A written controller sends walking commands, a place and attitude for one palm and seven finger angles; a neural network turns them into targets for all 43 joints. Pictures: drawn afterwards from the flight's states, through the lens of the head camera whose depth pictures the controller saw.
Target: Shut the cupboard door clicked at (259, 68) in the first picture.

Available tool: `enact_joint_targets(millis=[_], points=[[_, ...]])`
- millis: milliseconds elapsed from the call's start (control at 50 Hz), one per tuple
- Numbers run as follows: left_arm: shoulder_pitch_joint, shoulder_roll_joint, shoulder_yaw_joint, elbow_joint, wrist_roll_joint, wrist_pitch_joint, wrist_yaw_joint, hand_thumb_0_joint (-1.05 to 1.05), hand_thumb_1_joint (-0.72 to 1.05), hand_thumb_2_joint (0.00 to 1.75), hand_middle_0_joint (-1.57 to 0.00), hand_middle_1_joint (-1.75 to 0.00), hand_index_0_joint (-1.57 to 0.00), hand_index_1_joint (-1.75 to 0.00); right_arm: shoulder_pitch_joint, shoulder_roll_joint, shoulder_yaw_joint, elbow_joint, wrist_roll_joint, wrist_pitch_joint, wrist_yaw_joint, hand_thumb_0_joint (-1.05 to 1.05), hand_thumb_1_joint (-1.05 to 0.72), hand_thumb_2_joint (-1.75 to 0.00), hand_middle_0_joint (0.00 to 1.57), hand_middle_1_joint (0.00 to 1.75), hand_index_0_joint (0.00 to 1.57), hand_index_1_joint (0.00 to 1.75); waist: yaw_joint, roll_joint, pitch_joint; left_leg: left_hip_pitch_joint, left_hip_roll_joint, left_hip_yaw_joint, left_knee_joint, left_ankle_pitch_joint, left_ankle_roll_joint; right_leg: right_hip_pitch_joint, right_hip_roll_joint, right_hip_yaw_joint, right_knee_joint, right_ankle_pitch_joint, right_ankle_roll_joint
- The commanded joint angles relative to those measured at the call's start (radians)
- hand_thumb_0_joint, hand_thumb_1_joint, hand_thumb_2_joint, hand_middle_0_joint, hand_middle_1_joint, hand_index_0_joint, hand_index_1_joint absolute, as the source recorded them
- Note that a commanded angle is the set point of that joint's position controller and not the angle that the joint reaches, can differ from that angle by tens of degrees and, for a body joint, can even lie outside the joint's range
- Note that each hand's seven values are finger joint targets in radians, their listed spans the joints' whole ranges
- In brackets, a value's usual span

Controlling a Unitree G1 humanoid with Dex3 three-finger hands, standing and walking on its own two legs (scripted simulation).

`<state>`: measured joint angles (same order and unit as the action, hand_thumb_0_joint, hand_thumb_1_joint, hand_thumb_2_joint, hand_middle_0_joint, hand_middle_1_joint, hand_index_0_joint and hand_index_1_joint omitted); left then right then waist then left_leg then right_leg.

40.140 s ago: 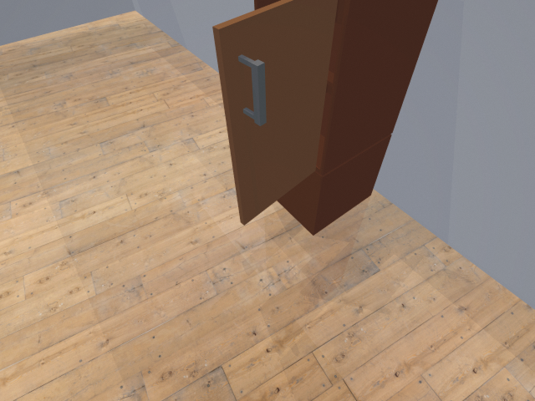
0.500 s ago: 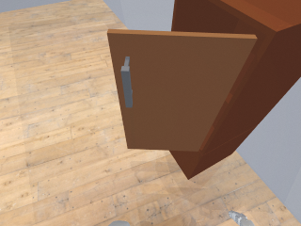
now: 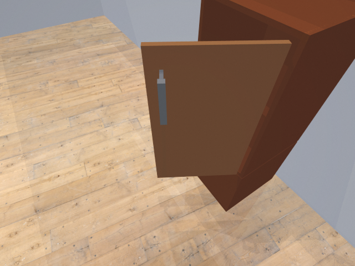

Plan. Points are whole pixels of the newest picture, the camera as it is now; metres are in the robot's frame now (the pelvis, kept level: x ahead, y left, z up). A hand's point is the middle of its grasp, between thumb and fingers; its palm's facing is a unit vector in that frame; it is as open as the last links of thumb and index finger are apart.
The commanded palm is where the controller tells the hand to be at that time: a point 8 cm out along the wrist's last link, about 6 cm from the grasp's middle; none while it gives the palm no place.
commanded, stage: come to a stop and stand still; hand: left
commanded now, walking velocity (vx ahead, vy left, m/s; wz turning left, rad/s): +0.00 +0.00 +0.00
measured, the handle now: (162, 98) +0.49 +0.06 +0.11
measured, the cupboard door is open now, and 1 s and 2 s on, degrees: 60 60 60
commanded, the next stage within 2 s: look again from close up in 0.38 s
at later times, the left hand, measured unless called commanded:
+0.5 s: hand out of the picture -0.06 +0.14 -0.18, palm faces +0.02 -0.99 -0.13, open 7.4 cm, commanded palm none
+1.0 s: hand out of the picture +0.01 +0.17 -0.18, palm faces +0.00 -0.97 -0.22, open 7.4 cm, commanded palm none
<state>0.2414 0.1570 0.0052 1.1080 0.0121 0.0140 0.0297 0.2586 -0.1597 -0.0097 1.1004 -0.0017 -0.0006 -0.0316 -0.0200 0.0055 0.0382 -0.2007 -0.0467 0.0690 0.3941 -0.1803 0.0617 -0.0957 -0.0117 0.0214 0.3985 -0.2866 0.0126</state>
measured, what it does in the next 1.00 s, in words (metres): stands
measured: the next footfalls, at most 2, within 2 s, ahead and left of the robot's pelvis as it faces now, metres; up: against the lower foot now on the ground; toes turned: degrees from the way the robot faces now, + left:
none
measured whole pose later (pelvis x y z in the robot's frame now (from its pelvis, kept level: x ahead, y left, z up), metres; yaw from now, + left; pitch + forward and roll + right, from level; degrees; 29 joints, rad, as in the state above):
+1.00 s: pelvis +0.00 -0.01 -0.01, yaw +0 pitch +0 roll +1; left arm 0.29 0.17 -0.02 1.07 0.02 -0.02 0.04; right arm 0.24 -0.18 0.01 1.07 -0.01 -0.03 -0.02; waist 0.00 0.00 0.02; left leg -0.25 -0.03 0.06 0.48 -0.22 0.05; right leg -0.15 0.00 0.01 0.49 -0.34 -0.01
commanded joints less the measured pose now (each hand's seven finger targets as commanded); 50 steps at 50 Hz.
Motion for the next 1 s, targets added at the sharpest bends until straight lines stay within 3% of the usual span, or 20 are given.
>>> enact_joint_targets(millis=[0, 100, 320, 340, 440, 460, 480, 500, 540, 620, 640, 720, 880, 980], points=[[0.056, 0.091, 0.012, -0.013, -0.006, -0.018, 0.01, 0.0, 0.9, 0.9, -0.2, -0.3, -0.2, -0.3, 0.06, -0.111, -0.012, -0.002, -0.003, -0.015, 0.0, 0.0, -0.9, -0.9, 0.2, 0.3, 0.2, 0.3, 0.008, -0.087, 0.003, 0.075, 0.141, -0.151, -0.099, 0.07, -0.033, -0.085, -0.091, 0.08, -0.104, 0.078, -0.045], [0.079, 0.082, 0.009, -0.001, -0.003, -0.009, 0.007, 0.0, 0.9, 0.9, -0.2, -0.3, -0.2, -0.3, 0.082, -0.091, -0.009, 0.024, -0.007, 0.001, 0.001, 0.0, -0.9, -0.9, 0.2, 0.3, 0.2, 0.3, 0.01, -0.019, 0.114, -0.004, 0.128, -0.157, -0.148, -0.129, -0.039, -0.148, -0.078, 0.086, -0.127, -0.057, -0.047], [0.136, 0.052, 0.009, 0.019, -0.003, -0.016, 0.006, 0.0, 0.9, 0.9, -0.2, -0.3, -0.2, -0.3, 0.122, -0.072, -0.011, 0.031, -0.007, -0.004, -0.005, 0.0, -0.9, -0.9, 0.2, 0.3, 0.2, 0.3, 0.012, 0.003, 0.064, 0.0, 0.134, -0.168, -0.147, -0.138, -0.035, -0.143, -0.067, 0.079, -0.106, -0.031, -0.047], [0.141, 0.051, 0.008, 0.02, -0.001, -0.016, 0.008, 0.0, 0.9, 0.9, -0.2, -0.3, -0.2, -0.3, 0.122, -0.067, -0.011, 0.031, -0.005, -0.002, -0.005, 0.0, -0.9, -0.9, 0.2, 0.3, 0.2, 0.3, 0.015, -0.019, 0.081, -0.006, 0.135, -0.166, -0.144, -0.144, -0.033, -0.148, -0.066, 0.074, -0.113, -0.043, -0.046], [0.158, 0.038, 0.005, 0.032, -0.003, -0.023, 0.01, 0.0, 0.9, 0.9, -0.2, -0.3, -0.2, -0.3, 0.128, -0.06, -0.008, 0.033, -0.003, -0.008, -0.008, 0.0, -0.9, -0.9, 0.2, 0.3, 0.2, 0.3, 0.011, -0.011, 0.05, 0.026, 0.135, -0.153, -0.118, -0.062, -0.032, -0.138, -0.074, 0.078, -0.117, 0.008, -0.047], [0.178, 0.064, -0.015, 0.024, 0.025, -0.063, 0.044, 0.0, 0.9, 0.9, -0.2, -0.3, -0.2, -0.3, 0.031, -0.099, 0.005, -0.038, -0.008, -0.032, 0.011, 0.0, -0.9, -0.9, 0.2, 0.3, 0.2, 0.3, 0.035, 0.077, 0.098, -0.051, 0.138, -0.117, 0.074, 0.105, -0.058, -0.173, -0.097, 0.067, -0.084, 0.157, -0.054], [0.157, 0.108, 0.0, -0.02, 0.01, -0.06, 0.038, 0.0, 0.9, 0.9, -0.2, -0.3, -0.2, -0.3, 0.083, -0.059, 0.001, -0.064, -0.011, -0.023, 0.018, 0.0, -0.9, -0.9, 0.2, 0.3, 0.2, 0.3, -0.012, 0.071, 0.034, -0.033, 0.115, -0.128, 0.06, -0.085, -0.052, -0.19, -0.107, 0.089, -0.078, -0.072, -0.076], [0.141, 0.096, 0.001, -0.028, 0.011, -0.053, 0.029, 0.0, 0.9, 0.9, -0.2, -0.3, -0.2, -0.3, 0.093, -0.07, -0.006, -0.058, -0.016, -0.02, 0.015, 0.0, -0.9, -0.9, 0.2, 0.3, 0.2, 0.3, -0.014, 0.114, 0.053, -0.06, 0.112, -0.143, 0.032, -0.159, -0.038, -0.214, -0.089, 0.078, -0.045, -0.155, -0.082], [0.171, 0.079, -0.004, -0.03, 0.009, -0.058, 0.024, 0.0, 0.9, 0.9, -0.2, -0.3, -0.2, -0.3, 0.109, -0.07, 0.0, -0.07, -0.019, -0.026, 0.015, 0.0, -0.9, -0.9, 0.2, 0.3, 0.2, 0.3, 0.002, 0.134, -0.012, -0.084, 0.124, -0.178, 0.017, -0.114, -0.019, -0.156, -0.06, 0.051, 0.006, -0.069, -0.085], [0.17, 0.051, -0.012, -0.031, 0.006, -0.055, 0.02, 0.0, 0.9, 0.9, -0.2, -0.3, -0.2, -0.3, 0.093, -0.086, -0.005, -0.094, -0.012, -0.029, 0.012, 0.0, -0.9, -0.9, 0.2, 0.3, 0.2, 0.3, 0.005, -0.034, 0.01, -0.075, 0.134, -0.19, -0.002, -0.118, -0.006, -0.189, -0.053, 0.06, 0.017, -0.076, -0.076], [0.165, 0.054, -0.011, -0.037, 0.008, -0.055, 0.019, 0.0, 0.9, 0.9, -0.2, -0.3, -0.2, -0.3, 0.092, -0.088, -0.004, -0.094, -0.013, -0.032, 0.012, 0.0, -0.9, -0.9, 0.2, 0.3, 0.2, 0.3, 0.008, -0.015, 0.03, -0.087, 0.132, -0.189, -0.01, -0.092, -0.002, -0.188, -0.052, 0.055, 0.022, -0.053, -0.075], [0.161, 0.07, -0.011, -0.046, 0.007, -0.05, 0.019, 0.0, 0.9, 0.9, -0.2, -0.3, -0.2, -0.3, 0.074, -0.111, -0.005, -0.087, -0.011, -0.032, 0.014, 0.0, -0.9, -0.9, 0.2, 0.3, 0.2, 0.3, 0.013, -0.062, 0.068, -0.076, 0.137, -0.186, -0.038, -0.105, -0.002, -0.21, -0.052, 0.064, 0.017, -0.053, -0.064], [0.137, 0.127, 0.0, -0.066, 0.004, -0.054, 0.019, 0.0, 0.9, 0.9, -0.2, -0.3, -0.2, -0.3, 0.034, -0.139, -0.003, -0.074, -0.009, -0.046, 0.01, 0.0, -0.9, -0.9, 0.2, 0.3, 0.2, 0.3, 0.022, -0.04, -0.008, 0.003, 0.134, -0.142, 0.002, 0.121, -0.001, -0.134, -0.073, 0.076, 0.016, 0.121, -0.058], [0.116, 0.147, 0.001, -0.071, 0.003, -0.051, 0.017, 0.0, 0.9, 0.9, -0.2, -0.3, -0.2, -0.3, 0.005, -0.143, -0.001, -0.062, -0.008, -0.044, 0.008, 0.0, -0.9, -0.9, 0.2, 0.3, 0.2, 0.3, 0.028, -0.025, -0.011, 0.015, 0.136, -0.133, 0.011, 0.153, -0.006, -0.117, -0.08, 0.077, 0.004, 0.169, -0.055]])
